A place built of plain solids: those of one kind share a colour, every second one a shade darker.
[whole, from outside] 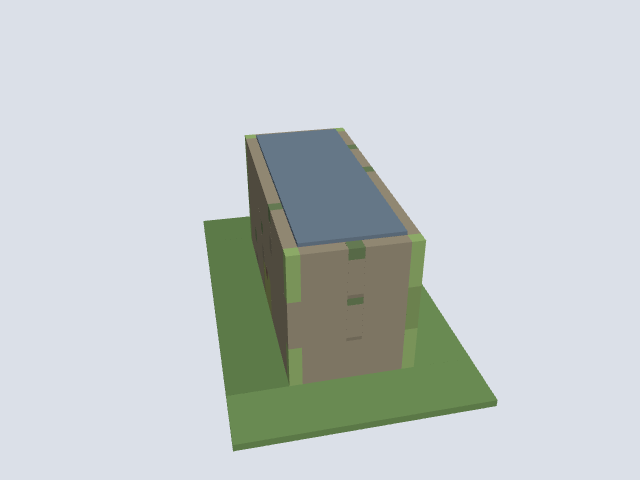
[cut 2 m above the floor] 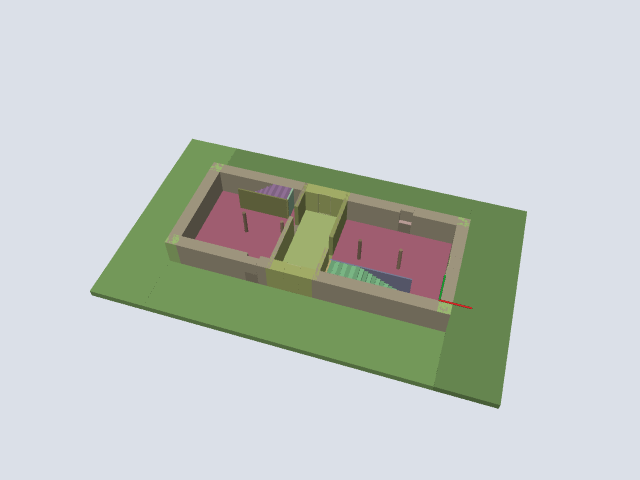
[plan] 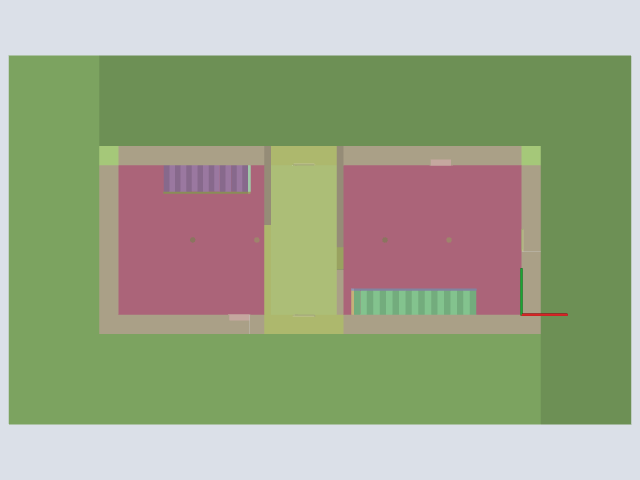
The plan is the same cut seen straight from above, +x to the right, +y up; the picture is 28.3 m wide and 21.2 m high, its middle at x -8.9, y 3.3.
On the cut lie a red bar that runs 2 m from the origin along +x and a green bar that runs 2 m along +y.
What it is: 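A mill's granary of three storeys over one footprint, every storey joined to the next by stairs rising through a hole in the floor above; posts, bins, sacks and machines on boarded floors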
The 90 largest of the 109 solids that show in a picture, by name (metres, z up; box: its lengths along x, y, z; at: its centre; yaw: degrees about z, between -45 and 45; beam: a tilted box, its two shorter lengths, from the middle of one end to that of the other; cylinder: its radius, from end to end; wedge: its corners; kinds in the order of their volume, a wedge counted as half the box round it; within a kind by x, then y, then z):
{
 "wall_1": {"box": [0.81, 1.0, 2.45], "at": [-18.25, 3.3, 4.42]},
 "wall_2": {"box": [0.81, 1.0, 2.45], "at": [-18.25, 3.3, 7.62]},
 "wall_3": {"box": [0.85, 3.65, 3.45], "at": [-18.23, 0.97, 4.67]},
 "wall_4": {"box": [0.85, 3.65, 3.45], "at": [-18.23, 0.97, 7.87]},
 "wall_5": {"box": [0.85, 8.3, 3.35], "at": [-18.23, 3.3, 1.52]},
 "wall_6": {"box": [0.85, 3.65, 3.45], "at": [-18.23, 5.62, 4.67]},
 "wall_7": {"box": [0.85, 3.65, 3.45], "at": [-18.23, 5.62, 7.87]},
 "wall_8": {"box": [5.74, 0.85, 3.35], "at": [-15.78, -0.42, 1.52]},
 "wall_9": {"box": [5.74, 0.85, 3.45], "at": [-15.78, 7.03, 7.87]},
 "wall_10": {"box": [7.59, 0.85, 3.35], "at": [-14.86, 7.03, 1.52]},
 "wall_11": {"box": [10.19, 0.85, 3.45], "at": [-13.55, -0.42, 7.87]},
 "wall_12": {"box": [10.19, 0.85, 3.45], "at": [-13.55, 7.03, 4.67]},
 "wall_13": {"box": [0.9, 0.6, 1.2], "at": [-12.46, -0.55, 1.55]},
 "wall_14": {"box": [0.9, 0.85, 1.1], "at": [-12.46, -0.42, 0.4]},
 "wall_15": {"box": [0.95, 0.85, 3.35], "at": [-11.54, -0.42, 1.52]},
 "wall_16": {"box": [0.3, 4.81, 3.35], "at": [-11.21, 1.55, 1.52]},
 "wall_17": {"box": [0.3, 2.49, 3.35], "at": [-11.21, 6.21, 1.52]},
 "wall_18": {"box": [0.3, 2.83, 3.35], "at": [-8.01, 0.56, 1.52]},
 "wall_19": {"box": [0.3, 4.47, 3.35], "at": [-8.01, 5.21, 1.52]},
 "wall_20": {"box": [4.15, 0.85, 3.35], "at": [-6.08, 7.03, 1.52]},
 "wall_21": {"box": [3.55, 0.85, 3.45], "at": [-5.79, -0.42, 7.87]},
 "wall_22": {"box": [12.86, 0.85, 3.45], "at": [-5.58, 7.03, 7.87]},
 "wall_23": {"box": [9.01, 0.85, 3.35], "at": [-3.65, -0.42, 1.52]},
 "wall_24": {"box": [0.9, 0.85, 1.1], "at": [-3.56, 7.03, 0.4]},
 "wall_25": {"box": [0.9, 0.6, 1.2], "at": [-3.56, 7.15, 1.55]},
 "wall_26": {"box": [8.41, 0.85, 3.45], "at": [-3.35, 7.03, 4.67]},
 "wall_27": {"box": [3.96, 0.85, 3.45], "at": [-1.13, -0.42, 7.87]},
 "wall_28": {"box": [3.96, 0.85, 3.35], "at": [-1.13, 7.03, 1.52]},
 "wall_29": {"box": [0.85, 3.65, 3.35], "at": [0.42, 0.97, 1.52]},
 "wall_30": {"box": [0.85, 8.3, 3.45], "at": [0.42, 3.3, 7.87]},
 "wall_31": {"box": [0.85, 3.65, 3.35], "at": [0.42, 5.62, 1.52]},
 "wall_32": {"box": [0.81, 1.0, 2.45], "at": [0.45, 3.3, 1.22]},
 "ground_garden_1": {"box": [4.0, 16.3, 0.5], "at": [-20.65, 3.3, -0.27]},
 "ground_garden_2": {"box": [19.5, 4.0, 0.5], "at": [-8.9, -2.85, -0.27]},
 "ground_garden_3": {"box": [19.5, 4.0, 0.5], "at": [-8.9, 9.45, -0.27]},
 "ground_garden_4": {"box": [4.0, 16.3, 0.5], "at": [2.85, 3.3, -0.27]},
 "floor_1": {"box": [6.44, 6.6, 0.55], "at": [-14.58, 3.3, -0.28]},
 "floor_2": {"box": [7.86, 6.6, 0.55], "at": [-3.93, 3.3, -0.28]},
 "wall_cart_1": {"box": [0.3, 4.81, 3.35], "at": [-11.21, 1.55, 1.52]},
 "wall_cart_2": {"box": [0.3, 2.49, 3.35], "at": [-11.21, 6.21, 1.52]},
 "wall_cart_3": {"box": [1.25, 0.85, 3.35], "at": [-10.73, -0.42, 1.52]},
 "wall_cart_4": {"box": [1.25, 0.85, 3.35], "at": [-10.73, 7.03, 1.52]},
 "wall_cart_5": {"box": [1.0, 0.81, 2.45], "at": [-9.61, -0.45, 1.22]},
 "wall_cart_6": {"box": [1.0, 0.81, 2.45], "at": [-9.61, 7.05, 1.22]},
 "wall_cart_7": {"box": [1.25, 0.85, 3.35], "at": [-8.48, -0.42, 1.52]},
 "wall_cart_8": {"box": [1.25, 0.85, 3.35], "at": [-8.48, 7.03, 1.52]},
 "wall_cart_9": {"box": [0.3, 2.83, 3.35], "at": [-8.01, 0.56, 1.52]},
 "wall_cart_10": {"box": [0.3, 4.47, 3.35], "at": [-8.01, 5.21, 1.52]},
 "roof_1": {"box": [17.8, 6.6, 0.25], "at": [-8.9, 3.3, 9.72]},
 "corner_1": {"box": [0.85, 0.85, 3.25], "at": [-18.23, -0.42, 1.57]},
 "corner_2": {"box": [0.85, 0.85, 3.2], "at": [-18.23, -0.42, 4.8]},
 "corner_3": {"box": [0.85, 0.85, 3.2], "at": [-18.23, -0.42, 8.0]},
 "corner_4": {"box": [0.85, 0.85, 3.25], "at": [-18.23, 7.03, 1.57]},
 "corner_5": {"box": [0.85, 0.85, 3.2], "at": [-18.23, 7.03, 8.0]},
 "corner_6": {"box": [0.85, 0.85, 3.25], "at": [0.42, -0.42, 1.57]},
 "corner_7": {"box": [0.85, 0.85, 3.25], "at": [0.42, 7.03, 1.57]},
 "corner_8": {"box": [0.85, 0.85, 3.2], "at": [0.42, 7.03, 8.0]},
 "floor_cart_1": {"box": [2.9, 6.6, 0.55], "at": [-9.61, 3.3, -0.28]},
 "step_main_1": {"box": [0.29, 1.06, 3.09], "at": [-7.26, 0.53, 1.49]},
 "step_main_2": {"box": [0.29, 1.06, 2.93], "at": [-6.97, 0.53, 1.41]},
 "step_main_3": {"box": [0.29, 1.06, 2.77], "at": [-6.69, 0.53, 1.33]},
 "step_main_4": {"box": [0.29, 1.06, 2.61], "at": [-6.41, 0.53, 1.25]},
 "step_main_5": {"box": [0.29, 1.06, 2.45], "at": [-6.12, 0.53, 1.17]},
 "step_main_6": {"box": [0.29, 1.06, 2.29], "at": [-5.84, 0.53, 1.09]},
 "step_main_7": {"box": [0.29, 1.06, 2.13], "at": [-5.55, 0.53, 1.01]},
 "step_main_8": {"box": [0.29, 1.06, 1.97], "at": [-5.27, 0.53, 0.93]},
 "step_main_9": {"box": [0.29, 1.06, 1.81], "at": [-4.99, 0.53, 0.85]},
 "step_main_10": {"box": [0.29, 1.06, 1.65], "at": [-4.7, 0.53, 0.77]},
 "step_main_11": {"box": [0.29, 1.06, 1.49], "at": [-4.42, 0.53, 0.69]},
 "step_main_12": {"box": [0.29, 1.06, 1.33], "at": [-4.13, 0.53, 0.61]},
 "step_main_13": {"box": [0.29, 1.06, 1.17], "at": [-3.85, 0.53, 0.53]},
 "step_main_14": {"box": [0.29, 1.06, 1.01], "at": [-3.56, 0.53, 0.45]},
 "step_steep_1": {"box": [0.25, 1.17, 1.25], "at": [-14.44, 6.02, 0.57]},
 "step_steep_2": {"box": [0.25, 1.17, 1.45], "at": [-14.19, 6.02, 0.67]},
 "step_steep_3": {"box": [0.25, 1.17, 1.65], "at": [-13.94, 6.02, 0.77]},
 "step_steep_4": {"box": [0.25, 1.17, 1.85], "at": [-13.69, 6.02, 0.87]},
 "step_steep_5": {"box": [0.25, 1.17, 2.05], "at": [-13.45, 6.02, 0.97]},
 "step_steep_6": {"box": [0.25, 1.17, 2.25], "at": [-13.2, 6.02, 1.07]},
 "step_steep_7": {"box": [0.25, 1.17, 2.45], "at": [-12.95, 6.02, 1.17]},
 "step_steep_8": {"box": [0.25, 1.17, 2.65], "at": [-12.7, 6.02, 1.27]},
 "step_steep_9": {"box": [0.25, 1.17, 2.85], "at": [-12.45, 6.02, 1.37]},
 "step_steep_10": {"box": [0.25, 1.17, 3.05], "at": [-12.21, 6.02, 1.47]},
 "wall_main_1": {"box": [5.43, 0.1, 5.65], "at": [-4.68, 1.11, 2.77]},
 "wall_head_1": {"box": [0.85, 1.0, 0.75], "at": [-18.23, 3.3, 6.02]},
 "wall_head_2": {"box": [0.85, 1.0, 0.75], "at": [-18.23, 3.3, 9.22]},
 "wall_head_3": {"box": [0.9, 0.85, 1.05], "at": [-12.46, 7.03, 9.07]},
 "wall_head_4": {"box": [0.9, 0.85, 1.05], "at": [-8.01, -0.42, 9.07]},
 "wall_steep_1": {"box": [3.75, 0.1, 5.65], "at": [-13.96, 5.39, 2.77]},
 "floor_steep_hda_1": {"box": [0.12, 1.17, 3.25], "at": [-12.02, 6.02, 1.57]},
 "floor_main_hda_1": {"box": [0.12, 1.06, 3.25], "at": [-7.46, 0.53, 1.57]}
}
